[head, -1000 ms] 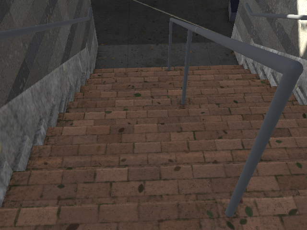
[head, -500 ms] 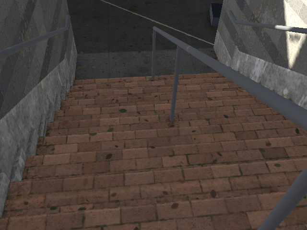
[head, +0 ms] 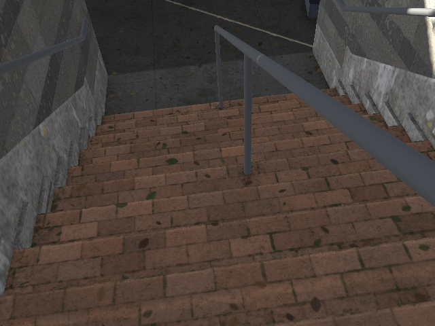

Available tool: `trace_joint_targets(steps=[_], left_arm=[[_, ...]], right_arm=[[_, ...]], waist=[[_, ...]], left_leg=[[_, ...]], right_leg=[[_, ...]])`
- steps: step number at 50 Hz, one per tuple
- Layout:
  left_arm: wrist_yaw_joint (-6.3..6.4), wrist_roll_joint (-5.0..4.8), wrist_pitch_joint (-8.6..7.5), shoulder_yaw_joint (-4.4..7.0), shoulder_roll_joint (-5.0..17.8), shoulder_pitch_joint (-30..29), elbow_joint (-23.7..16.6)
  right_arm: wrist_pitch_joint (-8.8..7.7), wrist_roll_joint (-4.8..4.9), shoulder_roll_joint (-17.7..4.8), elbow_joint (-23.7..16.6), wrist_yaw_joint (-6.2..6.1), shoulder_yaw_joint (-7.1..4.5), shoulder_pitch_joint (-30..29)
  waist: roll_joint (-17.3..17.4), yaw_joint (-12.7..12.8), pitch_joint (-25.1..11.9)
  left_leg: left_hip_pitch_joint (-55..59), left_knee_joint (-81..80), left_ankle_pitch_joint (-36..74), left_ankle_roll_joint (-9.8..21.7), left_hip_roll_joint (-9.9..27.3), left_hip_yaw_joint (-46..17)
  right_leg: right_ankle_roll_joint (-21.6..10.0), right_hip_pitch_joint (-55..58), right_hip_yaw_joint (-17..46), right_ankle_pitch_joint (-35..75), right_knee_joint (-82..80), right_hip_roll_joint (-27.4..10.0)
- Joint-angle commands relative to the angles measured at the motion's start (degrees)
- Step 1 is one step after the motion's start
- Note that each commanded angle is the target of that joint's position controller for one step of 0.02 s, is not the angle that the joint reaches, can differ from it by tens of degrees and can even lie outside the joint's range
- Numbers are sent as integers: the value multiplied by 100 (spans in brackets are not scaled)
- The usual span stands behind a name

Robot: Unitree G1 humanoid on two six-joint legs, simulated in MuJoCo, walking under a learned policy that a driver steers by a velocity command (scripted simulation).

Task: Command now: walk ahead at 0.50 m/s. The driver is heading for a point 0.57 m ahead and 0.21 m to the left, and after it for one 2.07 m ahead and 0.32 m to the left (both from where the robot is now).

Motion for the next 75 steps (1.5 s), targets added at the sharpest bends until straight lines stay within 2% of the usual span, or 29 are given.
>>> trace_joint_targets(steps=[1,2,3,4,10,13,21,26,30,31,32,34,35,37,41,44,48,54,57,59,60,61,62,63,65,68,70,72,75], left_arm=[[59,-113,195,254,1104,3006,601],[140,-48,273,199,922,2116,624],[193,155,52,9,650,873,348],[199,127,-121,-24,489,785,243],[561,330,-102,-36,640,1104,550],[461,75,-93,117,677,1768,668],[780,121,-60,258,559,1469,736],[727,44,114,241,510,1818,823],[709,-96,82,347,934,1158,870],[667,106,-68,222,132,1688,820],[556,60,-269,128,161,2392,697],[752,-258,-439,87,246,1026,-197],[893,-403,-367,65,370,659,-288],[892,-177,-237,185,708,802,-257],[927,304,-124,207,459,147,-703],[668,57,-162,295,662,310,-779],[442,309,-209,203,316,-102,-1095],[117,13,-243,60,195,-937,-1739],[24,-40,-248,148,312,-134,-1410],[90,30,-171,382,742,2174,-549],[97,156,-147,451,1020,3617,-47],[50,-8,-49,292,850,3708,156],[60,-181,89,237,610,3296,79],[184,-252,129,376,1133,2967,15],[282,213,128,170,709,2056,-279],[463,108,-137,31,514,1066,-606],[674,2,-3,103,641,1402,-536],[678,207,73,141,772,1585,-494],[779,-314,34,163,174,3077,-141]], right_arm=[[-301,197,-160,-411,111,-8,645],[-208,264,-354,-765,-98,-55,-369],[-49,338,-92,-929,-228,49,-762],[62,65,-216,-742,-248,14,-250],[204,-102,-239,-843,85,-103,-426],[269,71,-179,-1077,257,-187,-1245],[152,-123,450,-974,535,-63,-1077],[375,85,67,-1592,533,-156,-2669],[305,-141,-924,-486,373,-637,540],[100,-293,-1453,-220,468,-618,818],[26,-172,-1274,-270,599,-488,906],[208,112,-1542,-92,513,-584,1156],[245,-101,-1102,-418,479,-458,389],[21,-350,-381,-991,491,-155,-1127],[-112,-281,-642,-1023,61,-171,-1221],[-124,-131,-464,-753,-37,-196,-380],[-72,-63,-157,-793,-101,-36,-344],[79,-90,-148,-882,-172,11,388],[123,-79,-352,-886,-214,-33,67],[13,-120,-375,-914,-34,-39,-519],[-149,-77,-332,-940,113,-56,-605],[-314,-116,-146,-867,210,5,396],[-361,-136,-360,-938,211,15,517],[-380,102,-425,-1413,153,45,-99],[-270,109,-416,-1796,-24,52,-1527],[-275,-260,-525,-1955,-92,-32,-1482],[-278,-454,-83,-2183,-37,65,-2145],[-249,-152,-22,-1887,138,52,-1108],[-439,-146,-454,-2438,290,-16,-2772]], waist=[[-1509,925,-1714],[-375,604,-683],[-703,177,-122],[-272,58,-35],[-628,-191,-953],[-230,487,-139],[-177,223,683],[-728,1145,1181],[-175,-637,-199],[2024,-356,-380],[2098,-49,-1521],[1518,-410,-1844],[430,-271,-1199],[114,394,-495],[391,536,-115],[376,451,-329],[299,385,147],[470,-342,637],[588,-120,640],[175,913,-137],[-460,1425,-737],[-1910,883,-1429],[-2165,668,-1502],[-2076,709,-1325],[489,502,-178],[144,-269,466],[-140,127,138],[-713,-217,-651],[-55,733,-32]], left_leg=[[-3885,1992,674,135,-47,-648],[-3861,1359,1564,84,145,4],[-2928,1126,1910,-105,303,-588],[-2896,233,2415,-71,290,-886],[-1391,-2639,4564,-68,375,-210],[-3509,-2336,4145,275,572,-695],[-1668,-5130,7631,283,304,-475],[-1564,-6539,6836,207,377,286],[2420,-6899,6885,616,30,871],[3952,-5611,9861,1108,630,13],[4684,-4972,8910,1701,1045,-1085],[4085,-7178,4101,2219,1953,-3290],[3206,-7588,2483,2071,1892,-3662],[1105,-7203,2642,1760,1845,-3604],[-639,-7066,5643,1517,729,-1896],[197,-6356,5554,1424,535,-1867],[-1115,-5963,2953,1210,-21,-1436],[727,-4580,3630,1454,252,-1994],[426,-3861,4967,1363,457,-1881],[-638,-1989,6738,1085,59,-1022],[-2240,943,5015,583,-516,-407],[-4110,3118,-207,60,-1043,-201],[-4340,3164,159,25,-665,-207],[-5130,2586,787,-38,-457,-34],[-4734,1443,2037,106,54,-237],[-3182,-2269,3856,127,581,-465],[-1229,-4488,5185,-174,192,214],[-242,-3362,5841,-266,12,215],[-4029,-5267,6075,123,311,-886]], right_leg=[[-1577,4175,2471,2178,240,-2067],[-1478,2660,2832,856,-894,-1878],[-1807,1035,3099,3859,-683,-2455],[-1615,553,2495,4430,-182,-2186],[-1303,479,668,4935,141,-1442],[-1408,1312,1641,-1877,-958,-1782],[-65,-209,-808,-457,336,-1312],[7,571,-850,-1475,1137,-1467],[279,-153,-1009,784,5634,-1149],[606,-2303,-871,-4580,8675,-267],[589,-3126,168,-4456,9269,-281],[647,-4185,264,-3477,8779,-200],[385,-4286,376,-2248,8047,-376],[-7,-3580,1011,-647,6187,-520],[567,-1863,564,847,3430,-291],[398,-2277,901,2537,2777,-83],[126,-886,599,4588,987,232],[8,-2266,848,2942,-150,110],[-217,-1264,542,1972,-413,15],[-532,1664,155,2501,-587,250],[-1150,3806,839,4779,298,-437],[-1814,5377,2023,5075,1201,-969],[-1849,4982,2674,3867,587,-873],[-2332,4833,3813,1623,-381,-1437],[-2167,2250,4447,-421,-1054,-1594],[-1415,-301,2747,572,-1028,-344],[-1237,-1108,1795,1902,-1091,254],[-1394,-906,1920,3059,-543,-49],[-1465,2569,3173,740,566,-108]])
Velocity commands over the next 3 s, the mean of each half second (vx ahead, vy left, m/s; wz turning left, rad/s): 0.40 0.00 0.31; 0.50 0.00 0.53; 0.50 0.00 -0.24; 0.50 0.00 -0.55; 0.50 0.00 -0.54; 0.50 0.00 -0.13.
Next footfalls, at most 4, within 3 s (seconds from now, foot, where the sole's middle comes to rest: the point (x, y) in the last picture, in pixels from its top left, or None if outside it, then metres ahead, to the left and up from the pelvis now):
0.60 left None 0.36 0.25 -0.94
1.18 right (188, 300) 0.73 0.17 -1.10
1.70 left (117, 262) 1.00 0.52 -1.27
2.36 right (179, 218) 1.33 0.25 -1.43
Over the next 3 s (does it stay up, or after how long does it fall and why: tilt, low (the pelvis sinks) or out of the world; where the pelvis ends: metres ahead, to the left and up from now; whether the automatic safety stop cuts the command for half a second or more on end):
stays up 1.58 0.33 -0.84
